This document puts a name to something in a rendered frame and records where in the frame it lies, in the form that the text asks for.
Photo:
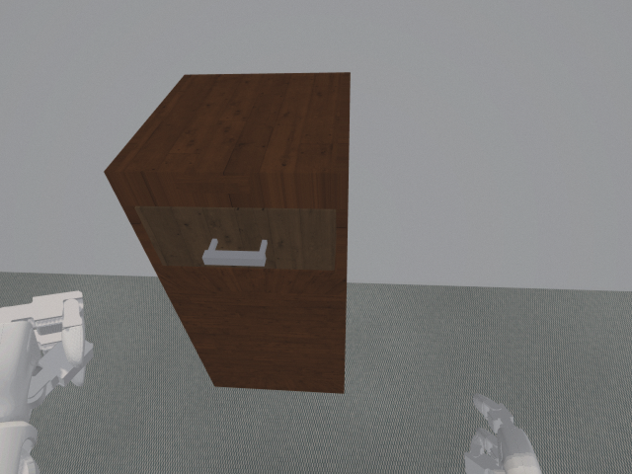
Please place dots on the handle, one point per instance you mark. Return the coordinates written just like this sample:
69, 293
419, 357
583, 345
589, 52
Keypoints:
213, 184
235, 258

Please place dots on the robot left forearm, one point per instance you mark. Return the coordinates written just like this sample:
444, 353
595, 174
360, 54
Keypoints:
17, 440

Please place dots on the right robot hand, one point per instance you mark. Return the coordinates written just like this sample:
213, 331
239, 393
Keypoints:
511, 451

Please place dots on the left robot hand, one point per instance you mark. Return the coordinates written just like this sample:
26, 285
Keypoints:
60, 335

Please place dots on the cabinet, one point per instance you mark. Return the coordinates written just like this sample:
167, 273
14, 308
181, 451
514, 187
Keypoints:
270, 329

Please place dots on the drawer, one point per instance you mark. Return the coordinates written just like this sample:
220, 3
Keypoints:
298, 238

